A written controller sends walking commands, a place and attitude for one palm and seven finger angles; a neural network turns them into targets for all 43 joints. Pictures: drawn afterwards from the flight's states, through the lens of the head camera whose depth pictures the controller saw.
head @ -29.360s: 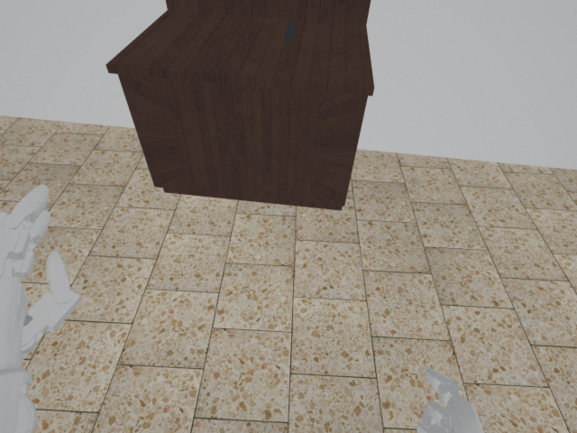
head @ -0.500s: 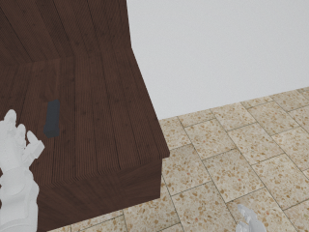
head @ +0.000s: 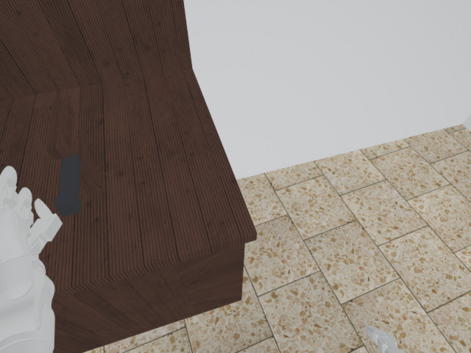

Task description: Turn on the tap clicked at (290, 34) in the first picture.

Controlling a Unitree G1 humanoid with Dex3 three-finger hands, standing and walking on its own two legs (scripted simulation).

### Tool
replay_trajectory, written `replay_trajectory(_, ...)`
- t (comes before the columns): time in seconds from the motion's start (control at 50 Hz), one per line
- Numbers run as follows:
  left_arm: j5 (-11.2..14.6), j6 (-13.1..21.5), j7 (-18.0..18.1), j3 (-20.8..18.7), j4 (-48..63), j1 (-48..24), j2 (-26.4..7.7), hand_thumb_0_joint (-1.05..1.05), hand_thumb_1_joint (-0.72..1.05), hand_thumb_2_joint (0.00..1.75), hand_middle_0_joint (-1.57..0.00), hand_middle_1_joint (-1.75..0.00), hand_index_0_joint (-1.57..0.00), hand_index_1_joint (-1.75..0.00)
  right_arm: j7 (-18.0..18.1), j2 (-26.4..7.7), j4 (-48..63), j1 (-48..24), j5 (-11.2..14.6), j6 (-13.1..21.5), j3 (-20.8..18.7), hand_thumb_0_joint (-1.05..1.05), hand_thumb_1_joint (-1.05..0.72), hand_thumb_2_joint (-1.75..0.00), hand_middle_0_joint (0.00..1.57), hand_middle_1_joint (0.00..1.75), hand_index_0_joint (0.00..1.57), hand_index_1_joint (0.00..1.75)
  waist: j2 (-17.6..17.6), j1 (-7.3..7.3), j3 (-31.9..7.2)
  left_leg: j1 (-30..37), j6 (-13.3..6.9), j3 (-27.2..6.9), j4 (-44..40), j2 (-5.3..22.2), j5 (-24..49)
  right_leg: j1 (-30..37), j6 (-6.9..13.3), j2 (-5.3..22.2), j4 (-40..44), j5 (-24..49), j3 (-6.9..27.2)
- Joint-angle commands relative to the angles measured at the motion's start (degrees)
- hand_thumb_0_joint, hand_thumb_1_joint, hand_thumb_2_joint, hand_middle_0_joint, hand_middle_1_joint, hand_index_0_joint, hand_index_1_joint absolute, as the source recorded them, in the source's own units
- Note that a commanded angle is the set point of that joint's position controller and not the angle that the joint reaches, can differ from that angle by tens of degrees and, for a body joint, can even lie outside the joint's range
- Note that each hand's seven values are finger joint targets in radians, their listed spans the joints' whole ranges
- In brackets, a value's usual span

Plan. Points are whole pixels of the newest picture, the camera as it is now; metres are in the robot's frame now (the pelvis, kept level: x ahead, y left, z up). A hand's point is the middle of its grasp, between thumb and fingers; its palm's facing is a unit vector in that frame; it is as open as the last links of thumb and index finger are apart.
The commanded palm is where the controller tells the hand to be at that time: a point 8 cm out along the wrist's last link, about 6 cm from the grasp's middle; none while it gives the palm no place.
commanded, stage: reach beside the lever's end, fingers flat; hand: left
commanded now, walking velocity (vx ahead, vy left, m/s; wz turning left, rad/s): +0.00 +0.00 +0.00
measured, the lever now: (68, 204) +0.33 +0.30 +0.07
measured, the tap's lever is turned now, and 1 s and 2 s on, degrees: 0 11 33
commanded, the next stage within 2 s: push the lever round in 0.04 s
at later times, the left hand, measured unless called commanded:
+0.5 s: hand (64, 220) +0.30 +0.30 +0.07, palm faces +0.54 -0.84 -0.09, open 7.8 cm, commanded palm +0.26 +0.33 +0.07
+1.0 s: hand (80, 216) +0.31 +0.27 +0.07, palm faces +0.57 -0.82 -0.08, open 7.7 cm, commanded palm +0.27 +0.30 +0.07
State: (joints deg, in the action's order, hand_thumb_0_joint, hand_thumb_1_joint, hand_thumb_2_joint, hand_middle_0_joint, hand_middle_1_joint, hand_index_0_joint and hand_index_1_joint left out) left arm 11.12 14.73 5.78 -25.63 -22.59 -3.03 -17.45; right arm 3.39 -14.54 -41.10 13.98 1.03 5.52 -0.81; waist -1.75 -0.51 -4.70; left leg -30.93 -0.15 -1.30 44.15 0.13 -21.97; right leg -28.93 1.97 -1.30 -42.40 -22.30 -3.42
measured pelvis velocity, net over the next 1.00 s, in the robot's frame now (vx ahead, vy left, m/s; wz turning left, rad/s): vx -0.01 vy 0.00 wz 0.02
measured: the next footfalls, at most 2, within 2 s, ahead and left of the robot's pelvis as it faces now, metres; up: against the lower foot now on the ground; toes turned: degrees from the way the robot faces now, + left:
none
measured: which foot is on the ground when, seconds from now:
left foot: down 0.00-1.00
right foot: down 0.00-1.00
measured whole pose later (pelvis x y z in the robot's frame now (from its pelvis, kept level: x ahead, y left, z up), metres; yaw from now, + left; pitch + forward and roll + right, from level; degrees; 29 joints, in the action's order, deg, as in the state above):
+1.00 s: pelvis -0.01 +0.00 +0.00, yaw +1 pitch +8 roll -1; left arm 8.4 14.6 13.2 -19.6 -22.0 -5.7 -13.1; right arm 3.1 -14.2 -41.1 12.8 0.6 5.1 -0.3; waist -2.0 -0.4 -4.5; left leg -31.3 0.2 -2.3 44.8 0.0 -21.7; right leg -28.9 2.3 -1.2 -43.0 -22.3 -4.3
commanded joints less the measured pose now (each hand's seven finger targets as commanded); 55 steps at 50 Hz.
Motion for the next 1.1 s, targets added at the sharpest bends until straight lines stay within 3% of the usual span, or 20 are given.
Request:
replay_trajectory(0.0, 0.28, 4.15, 0.51, -4.88, 14.83, -6.76, -14.7, 0.0, 0.9, 0.9, -0.15, -0.15, -0.15, -0.15, 0.52, -7.92, 8.26, -2.44, -0.2, 2.3, -2.97, 0.0, -0.9, -0.9, 0.2, 0.3, 0.2, 0.3, -2.14, 1.79, -14.98, 7.46, -1.04, -0.58, -4.91, -0.47, 21.35, 8.94, -0.88, 0.27, 4.42, 22.0, 1.93)
replay_trajectory(0.1, 0.48, 4.21, 0.4, -4.55, 14.75, -9.07, -14.14, 0.0, 0.9, 0.9, -0.15, -0.15, -0.15, -0.15, 0.76, -7.79, 7.98, -3.07, -0.13, 2.26, -2.66, 0.0, -0.9, -0.9, 0.2, 0.3, 0.2, 0.3, -1.74, 0.77, -11.79, 6.36, -1.03, -0.89, -5.02, -0.49, 18.05, 6.75, -0.81, 0.18, 4.83, 18.81, 1.81)
replay_trajectory(0.12, -0.01, 4.48, 0.59, -5.45, 15.12, -10.55, -15.42, 0.0, 0.9, 0.9, -0.15, -0.15, -0.15, -0.15, 1.03, -7.76, 7.35, -3.29, -0.02, 2.15, -2.58, 0.0, -0.9, -0.9, 0.2, 0.3, 0.2, 0.3, -2.99, 0.58, -10.94, 6.52, -1.08, -0.91, -4.97, -0.39, 17.13, 5.99, -0.75, 0.25, 5.11, 17.65, 1.95)
replay_trajectory(0.18, 0.26, 4.88, -0.35, -2.21, 16.05, -11.84, -12.75, 0.0, 0.9, 0.9, -0.15, -0.15, -0.15, -0.15, 1.14, -7.71, 7.66, -3.47, -0.21, 2.7, -2.47, 0.0, -0.9, -0.9, 0.2, 0.3, 0.2, 0.3, -3.47, -0.1, -12.63, 7.57, -0.99, -1.16, -4.72, -0.52, 16.65, 5.38, -0.66, 0.2, 4.76, 16.88, 1.87)
replay_trajectory(0.24, 0.13, 4.57, -0.8, -0.7, 14.19, -14.67, -11.97, 0.0, 0.9, 0.9, -0.15, -0.15, -0.15, -0.15, 1.57, -7.85, 6.83, -3.39, 0.01, 2.94, -2.24, 0.0, -0.9, -0.9, 0.2, 0.3, 0.2, 0.3, -2.67, -1.05, -11.27, 7.39, -0.95, -1.73, -4.66, -0.39, 14.89, 3.77, -0.62, 0.2, 5.0, 15.12, 1.76)
replay_trajectory(0.34, -0.41, 3.56, -0.09, 0.32, 15.06, -15.37, -11.57, 0.0, 0.9, 0.9, -0.15, -0.15, -0.15, -0.15, 1.67, -7.69, 7.22, -3.45, -0.06, 3.25, -2.11, 0.0, -0.9, -0.9, 0.2, 0.3, 0.2, 0.3, -4.41, -0.14, -13.81, 8.67, -0.34, -2.24, -4.87, -0.38, 16.1, 4.52, -0.44, 0.39, 4.61, 15.4, 1.54)
replay_trajectory(0.38, -0.6, 3.13, 1.04, 0.75, 15.03, -14.27, -10.73, 0.0, 0.9, 0.9, -0.15, -0.15, -0.15, -0.15, 1.39, -7.7, 7.67, -3.52, -0.28, 3.27, -2.13, 0.0, -0.9, -0.9, 0.2, 0.3, 0.2, 0.3, -3.31, 0.25, -14.52, 8.86, -0.09, -2.44, -4.89, -0.35, 17.15, 4.75, -0.49, 0.27, 4.35, 15.87, 1.2)
replay_trajectory(0.42, -1.13, 2.68, 2.52, -3.22, 13.38, -11.65, -14.23, 0.0, 0.9, 0.9, -0.15, -0.15, -0.15, -0.15, 1.28, -7.85, 7.44, -3.49, -0.36, 2.73, -2.22, 0.0, -0.9, -0.9, 0.2, 0.3, 0.2, 0.3, -1.92, 1.36, -14.29, 7.26, -0.28, -2.18, -4.89, -0.38, 16.85, 6.14, -0.55, 0.26, 4.68, 16.17, 1.42)
replay_trajectory(0.44, -1.33, 2.65, 2.93, -0.88, 13.99, -12.98, -11.82, 0.0, 0.9, 0.9, -0.15, -0.15, -0.15, -0.15, 1.05, -7.45, 7.97, -3.43, -0.4, 2.47, -1.95, 0.0, -0.9, -0.9, 0.2, 0.3, 0.2, 0.3, -1.55, 0.8, -14.74, 7.25, -0.34, -1.95, -5.02, -0.54, 17.03, 6.39, -0.66, 0.41, 4.38, 16.76, 1.29)
replay_trajectory(0.46, -1.47, 2.5, 3.43, -1.11, 13.63, -12.68, -11.89, 0.0, 0.9, 0.9, -0.15, -0.15, -0.15, -0.15, 0.89, -7.36, 8.25, -3.58, -0.28, 2.38, -2.02, 0.0, -0.9, -0.9, 0.2, 0.3, 0.2, 0.3, -1.32, 1.03, -14.29, 6.77, -0.31, -1.86, -5.04, -0.47, 16.72, 6.44, -0.64, 0.34, 4.45, 16.58, 1.33)
replay_trajectory(0.48, -1.47, 2.55, 3.71, 0.15, 14.58, -14.37, -10.6, 0.0, 0.9, 0.9, -0.15, -0.15, -0.15, -0.15, 0.75, -7.36, 8.33, -3.82, -0.36, 2.42, -1.96, 0.0, -0.9, -0.9, 0.2, 0.3, 0.2, 0.3, -1.04, 0.35, -13.88, 6.98, -0.31, -1.76, -4.98, -0.45, 16.64, 5.8, -0.79, 0.34, 4.49, 16.7, 1.24)
replay_trajectory(0.5, -1.68, 2.47, 4.04, -0.68, 14.0, -13.51, -11.52, 0.0, 0.9, 0.9, -0.15, -0.15, -0.15, -0.15, 0.7, -7.37, 8.28, -3.79, -0.34, 2.32, -2.03, 0.0, -0.9, -0.9, 0.2, 0.3, 0.2, 0.3, -2.11, 0.87, -13.68, 6.58, -0.27, -1.71, -5.03, -0.42, 16.19, 5.93, -0.63, 0.3, 4.58, 16.12, 1.46)
replay_trajectory(0.54, -2.32, 2.63, 4.63, 0.3, 13.33, -15.13, -10.85, 0.0, 0.9, 0.9, -0.15, -0.15, -0.15, -0.15, 0.77, -7.32, 7.96, -3.75, -0.42, 1.94, -1.83, 0.0, -0.9, -0.9, 0.2, 0.3, 0.2, 0.3, -1.67, -0.08, -11.72, 6.12, -0.55, -1.7, -5.23, -0.38, 14.18, 4.94, -0.7, 0.31, 5.17, 14.51, 1.53)
replay_trajectory(0.64, -2.59, 3.66, 4.51, 1.37, 13.68, -17.99, -10.76, 0.0, 0.9, 0.9, -0.15, -0.15, -0.15, -0.15, 0.86, -7.34, 7.71, -3.95, -0.4, 2.01, -1.8, 0.0, -0.9, -0.9, 0.2, 0.3, 0.2, 0.3, -2.68, -0.66, -12.36, 6.06, -0.92, -1.41, -5.13, -0.5, 11.94, 5.03, -0.59, 0.34, 5.63, 13.07, 2.16)
replay_trajectory(0.8, -2.36, 4.22, 4.74, 3.19, 14.35, -17.2, -8.86, 0.0, 0.9, 0.9, -0.15, -0.15, -0.15, -0.15, 0.74, -7.46, 7.4, -3.43, -0.55, 2.46, -2.13, 0.0, -0.9, -0.9, 0.2, 0.3, 0.2, 0.3, -1.47, -0.55, -15.01, 7.42, -0.89, -1.41, -4.59, -0.59, 14.7, 6.38, -0.67, 0.36, 5.26, 16.27, 2.14)
replay_trajectory(0.86, -2.57, 4.29, 5.45, 4.02, 14.16, -18.27, -7.91, 0.0, 0.9, 0.9, -0.15, -0.15, -0.15, -0.15, 0.57, -7.32, 7.35, -3.61, -0.54, 2.32, -2.0, 0.0, -0.9, -0.9, 0.2, 0.3, 0.2, 0.3, -1.29, -0.74, -13.89, 6.91, -0.97, -1.31, -4.69, -0.63, 13.81, 5.96, -0.8, 0.47, 5.42, 15.8, 2.13)
replay_trajectory(0.92, -3.28, 4.12, 7.44, 3.08, 13.81, -18.45, -8.19, 0.0, 0.9, 0.9, -0.15, -0.15, -0.15, -0.15, 0.59, -7.23, 7.11, -4.02, -0.63, 2.15, -2.0, 0.0, -0.9, -0.9, 0.2, 0.3, 0.2, 0.3, -1.68, -0.41, -12.85, 6.66, -0.92, -1.48, -4.94, -0.64, 12.93, 5.78, -0.69, 0.48, 5.77, 14.5, 2.08)
replay_trajectory(0.98, -3.65, 3.97, 9.18, 4.49, 14.36, -17.41, -6.19, 0.0, 0.9, 0.9, -0.15, -0.15, -0.15, -0.15, 0.12, -7.02, 7.76, -4.22, -0.93, 2.04, -2.09, 0.0, -0.9, -0.9, 0.2, 0.3, 0.2, 0.3, -0.87, -0.18, -13.93, 6.69, -1.0, -1.05, -4.77, -0.77, 13.87, 6.63, -0.8, 0.61, 5.65, 15.97, 2.15)
replay_trajectory(1.02, -4.56, 3.74, 10.56, 3.58, 14.61, -16.85, -7.1, 0.0, 0.9, 0.9, -0.15, -0.15, -0.15, -0.15, 0.07, -6.98, 7.55, -4.27, -1.0, 1.69, -2.09, 0.0, -0.9, -0.9, 0.2, 0.3, 0.2, 0.3, -1.16, 0.09, -14.04, 6.71, -0.89, -1.09, -4.7, -0.69, 14.75, 7.07, -0.75, 0.65, 5.46, 16.61, 2.11)
replay_trajectory(1.08, -5.27, 3.54, 11.92, 6.74, 15.35, -18.06, -4.11, 0.0, 0.9, 0.9, -0.15, -0.15, -0.15, -0.15, -0.27, -6.77, 7.98, -4.6, -1.14, 1.58, -2.05, 0.0, -0.9, -0.9, 0.2, 0.3, 0.2, 0.3, -1.21, -0.48, -13.8, 7.17, -0.87, -1.07, -4.69, -0.67, 14.9, 6.6, -0.68, 0.73, 5.5, 16.68, 2.08)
